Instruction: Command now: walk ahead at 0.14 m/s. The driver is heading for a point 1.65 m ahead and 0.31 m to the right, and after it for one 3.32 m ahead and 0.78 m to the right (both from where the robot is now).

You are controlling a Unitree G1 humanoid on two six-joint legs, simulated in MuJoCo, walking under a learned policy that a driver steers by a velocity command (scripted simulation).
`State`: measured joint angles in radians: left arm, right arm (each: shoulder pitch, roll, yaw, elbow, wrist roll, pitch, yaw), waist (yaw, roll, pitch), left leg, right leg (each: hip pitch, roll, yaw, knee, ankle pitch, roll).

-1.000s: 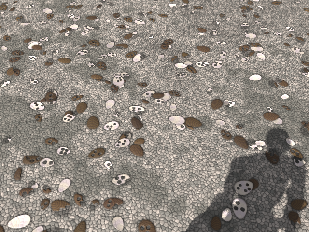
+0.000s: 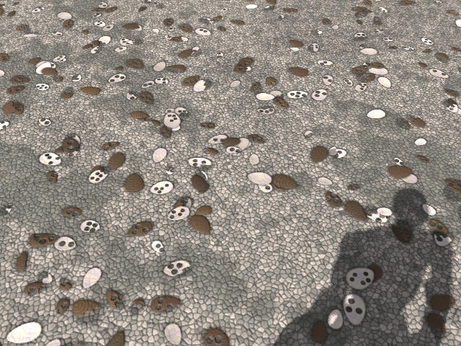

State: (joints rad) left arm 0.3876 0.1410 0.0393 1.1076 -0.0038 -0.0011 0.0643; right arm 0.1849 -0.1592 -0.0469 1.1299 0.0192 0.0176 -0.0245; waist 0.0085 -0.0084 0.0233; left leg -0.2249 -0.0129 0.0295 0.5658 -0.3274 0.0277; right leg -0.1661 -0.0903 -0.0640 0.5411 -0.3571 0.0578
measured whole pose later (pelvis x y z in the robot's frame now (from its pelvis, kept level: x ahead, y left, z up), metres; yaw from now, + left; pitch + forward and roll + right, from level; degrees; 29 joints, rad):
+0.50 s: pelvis +0.14 -0.09 +0.01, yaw +0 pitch +2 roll +1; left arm 0.49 0.13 0.03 1.08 0.01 -0.10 0.00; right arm 0.13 -0.22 -0.07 0.98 0.01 -0.08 -0.02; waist 0.05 0.02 -0.05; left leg -0.75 0.09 0.00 1.10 -0.06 0.05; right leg -0.14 0.02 -0.07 0.41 -0.31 -0.06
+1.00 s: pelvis +0.43 -0.05 +0.01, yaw +0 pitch +2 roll +2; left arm 0.21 0.24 0.08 0.94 -0.02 -0.10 0.02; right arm 0.24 -0.22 -0.05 1.01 0.00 -0.10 0.03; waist -0.02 -0.04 0.02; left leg -0.21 -0.08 0.07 0.33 -0.14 0.09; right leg -0.61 -0.12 0.05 1.16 -0.28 -0.04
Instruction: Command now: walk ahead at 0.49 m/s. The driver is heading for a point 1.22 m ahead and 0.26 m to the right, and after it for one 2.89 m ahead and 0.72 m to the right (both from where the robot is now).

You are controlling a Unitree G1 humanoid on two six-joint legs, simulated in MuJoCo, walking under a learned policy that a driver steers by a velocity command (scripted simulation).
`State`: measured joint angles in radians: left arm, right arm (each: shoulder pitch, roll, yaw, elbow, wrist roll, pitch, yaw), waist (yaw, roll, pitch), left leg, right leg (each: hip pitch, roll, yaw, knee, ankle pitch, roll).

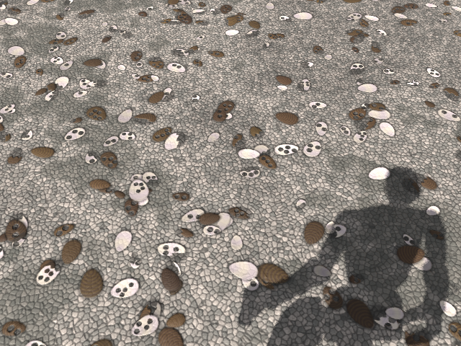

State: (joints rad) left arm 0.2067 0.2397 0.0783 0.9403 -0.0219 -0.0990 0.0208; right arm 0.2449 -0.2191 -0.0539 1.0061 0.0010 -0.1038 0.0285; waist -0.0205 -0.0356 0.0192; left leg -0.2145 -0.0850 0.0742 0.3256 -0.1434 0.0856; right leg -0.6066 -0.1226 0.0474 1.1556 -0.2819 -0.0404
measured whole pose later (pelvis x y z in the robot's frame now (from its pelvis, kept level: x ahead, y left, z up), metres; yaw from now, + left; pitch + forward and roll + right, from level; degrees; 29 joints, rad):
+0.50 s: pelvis +0.28 -0.09 +0.00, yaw +0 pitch +1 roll +0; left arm 0.23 0.23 0.06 0.93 0.01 -0.11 -0.04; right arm 0.22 -0.27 -0.06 0.97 0.02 -0.09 -0.01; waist 0.01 0.03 0.02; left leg -0.53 0.09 -0.02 1.15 -0.30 0.05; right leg -0.27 0.05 -0.07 0.38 -0.14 -0.08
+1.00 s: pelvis +0.56 -0.02 -0.01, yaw +0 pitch +2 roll +0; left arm 0.33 0.25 0.05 0.99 -0.03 -0.10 0.00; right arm 0.10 -0.24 -0.06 0.90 0.01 -0.10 0.03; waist 0.02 -0.02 0.03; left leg -0.40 -0.02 0.06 0.52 -0.15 0.06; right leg -0.33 -0.02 0.03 1.16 -0.43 -0.04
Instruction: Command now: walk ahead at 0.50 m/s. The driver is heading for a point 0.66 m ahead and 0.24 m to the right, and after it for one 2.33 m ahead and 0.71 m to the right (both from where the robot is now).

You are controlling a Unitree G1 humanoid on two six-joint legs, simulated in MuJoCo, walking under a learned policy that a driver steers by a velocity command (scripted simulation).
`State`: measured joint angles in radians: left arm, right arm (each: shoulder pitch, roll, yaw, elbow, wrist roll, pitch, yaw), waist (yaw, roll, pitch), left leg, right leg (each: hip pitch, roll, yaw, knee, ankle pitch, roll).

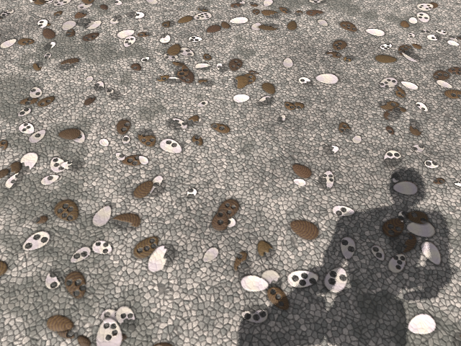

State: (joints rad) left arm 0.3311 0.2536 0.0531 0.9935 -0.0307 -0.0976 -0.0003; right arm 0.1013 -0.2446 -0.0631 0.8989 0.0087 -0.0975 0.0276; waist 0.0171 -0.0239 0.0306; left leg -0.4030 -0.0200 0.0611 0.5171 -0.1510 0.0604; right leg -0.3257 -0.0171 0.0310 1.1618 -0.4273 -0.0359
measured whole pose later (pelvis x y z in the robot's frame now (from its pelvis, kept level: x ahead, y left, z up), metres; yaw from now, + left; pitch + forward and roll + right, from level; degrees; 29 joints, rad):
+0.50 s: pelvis +0.28 -0.06 -0.02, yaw -10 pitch +3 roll +1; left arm 0.06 0.25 0.07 0.78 -0.02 -0.07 -0.05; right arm 0.31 -0.26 -0.06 0.97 0.00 -0.06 -0.02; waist -0.03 -0.01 0.03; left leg -0.07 0.06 0.13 0.78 -0.47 -0.02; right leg -0.53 0.02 -0.06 0.62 -0.14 -0.11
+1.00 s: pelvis +0.57 -0.09 -0.01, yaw -27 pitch +3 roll +1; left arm 0.36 0.29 0.08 0.77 -0.03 -0.04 0.02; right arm 0.06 -0.26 -0.05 0.75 -0.01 -0.13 0.01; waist 0.05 -0.03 0.00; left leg -0.45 -0.03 0.00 0.54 -0.14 0.01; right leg -0.26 0.08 0.18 0.94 -0.51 -0.04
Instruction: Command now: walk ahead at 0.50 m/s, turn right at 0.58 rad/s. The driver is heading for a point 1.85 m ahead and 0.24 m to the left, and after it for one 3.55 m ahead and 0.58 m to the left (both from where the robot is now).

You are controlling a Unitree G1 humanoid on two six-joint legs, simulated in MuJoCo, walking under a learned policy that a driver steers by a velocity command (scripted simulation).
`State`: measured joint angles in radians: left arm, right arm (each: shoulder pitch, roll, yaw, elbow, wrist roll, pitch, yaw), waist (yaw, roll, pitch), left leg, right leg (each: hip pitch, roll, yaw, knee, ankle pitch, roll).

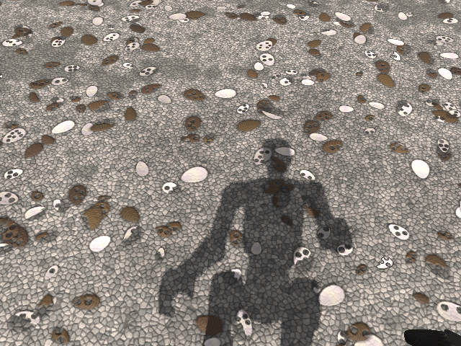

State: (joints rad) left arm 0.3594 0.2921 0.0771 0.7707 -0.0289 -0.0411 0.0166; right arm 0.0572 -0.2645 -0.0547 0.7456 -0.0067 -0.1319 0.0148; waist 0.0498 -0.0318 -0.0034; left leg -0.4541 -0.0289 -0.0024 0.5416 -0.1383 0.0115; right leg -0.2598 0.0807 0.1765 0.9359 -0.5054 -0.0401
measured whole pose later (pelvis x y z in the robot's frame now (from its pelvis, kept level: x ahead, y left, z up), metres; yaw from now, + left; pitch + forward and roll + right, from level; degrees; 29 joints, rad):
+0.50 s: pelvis +0.26 -0.07 -0.01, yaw -16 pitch +2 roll +1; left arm 0.07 0.28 0.06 0.58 -0.01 -0.04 -0.04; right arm 0.33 -0.31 -0.06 0.89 0.02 -0.06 0.00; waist -0.06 -0.01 0.05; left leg -0.09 0.10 0.13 0.82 -0.50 -0.03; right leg -0.52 0.00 -0.05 0.64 -0.15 -0.08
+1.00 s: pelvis +0.53 -0.10 -0.01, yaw -3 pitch +2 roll -2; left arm 0.33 0.28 0.08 0.82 -0.02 -0.05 0.02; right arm 0.09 -0.26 -0.05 0.72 0.02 -0.04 0.07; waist 0.04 0.03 0.03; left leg -0.54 0.02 0.06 0.60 -0.11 0.10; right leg 0.09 -0.04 -0.27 0.41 -0.48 0.04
